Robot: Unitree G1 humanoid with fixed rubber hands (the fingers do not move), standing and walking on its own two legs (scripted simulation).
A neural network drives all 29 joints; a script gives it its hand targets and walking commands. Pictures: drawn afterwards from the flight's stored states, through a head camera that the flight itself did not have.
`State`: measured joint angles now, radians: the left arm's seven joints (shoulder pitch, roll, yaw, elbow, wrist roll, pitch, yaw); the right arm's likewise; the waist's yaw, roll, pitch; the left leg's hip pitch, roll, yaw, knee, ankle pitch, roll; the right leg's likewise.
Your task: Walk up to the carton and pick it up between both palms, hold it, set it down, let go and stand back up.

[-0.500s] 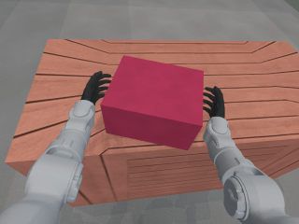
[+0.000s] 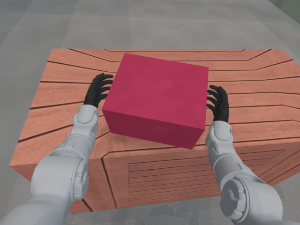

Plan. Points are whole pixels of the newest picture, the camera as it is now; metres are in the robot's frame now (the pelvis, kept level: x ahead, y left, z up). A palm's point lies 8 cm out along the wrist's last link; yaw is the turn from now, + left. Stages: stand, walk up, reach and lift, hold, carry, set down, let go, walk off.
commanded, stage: reach and lift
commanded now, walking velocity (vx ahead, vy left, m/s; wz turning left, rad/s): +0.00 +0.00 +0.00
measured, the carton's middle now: (158, 101) +0.48 -0.03 +0.05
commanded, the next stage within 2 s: none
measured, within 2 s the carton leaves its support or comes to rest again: neither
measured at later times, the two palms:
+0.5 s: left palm (99, 95) +0.42 +0.13 +0.13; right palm (235, 117) +0.37 -0.21 +0.12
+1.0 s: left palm (94, 91) +0.40 +0.14 +0.17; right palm (244, 108) +0.36 -0.21 +0.16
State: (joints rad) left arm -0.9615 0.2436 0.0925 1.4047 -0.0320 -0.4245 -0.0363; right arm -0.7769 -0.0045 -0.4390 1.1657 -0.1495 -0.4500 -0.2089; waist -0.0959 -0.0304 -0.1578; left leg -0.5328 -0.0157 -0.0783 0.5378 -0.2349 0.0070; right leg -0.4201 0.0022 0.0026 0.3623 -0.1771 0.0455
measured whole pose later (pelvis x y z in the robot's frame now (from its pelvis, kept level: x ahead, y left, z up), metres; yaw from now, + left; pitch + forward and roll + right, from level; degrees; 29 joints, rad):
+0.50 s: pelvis -0.01 -0.02 +0.01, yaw +1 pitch +6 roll -2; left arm -0.96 0.22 0.09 1.35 -0.02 -0.27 -0.01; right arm -0.76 0.00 -0.43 1.06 -0.09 -0.20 -0.17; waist -0.10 -0.03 -0.12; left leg -0.35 -0.01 -0.08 0.43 -0.19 0.01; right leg -0.27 0.00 0.00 0.33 -0.16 0.03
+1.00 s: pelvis -0.01 -0.02 +0.01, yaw +1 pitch +0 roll -1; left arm -0.78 0.18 0.17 0.91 0.00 0.09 0.01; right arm -0.71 -0.04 -0.25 0.87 0.09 0.04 -0.20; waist -0.10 -0.03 -0.12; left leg -0.20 -0.01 -0.08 0.39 -0.18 0.01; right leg -0.12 0.00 0.00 0.29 -0.16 0.02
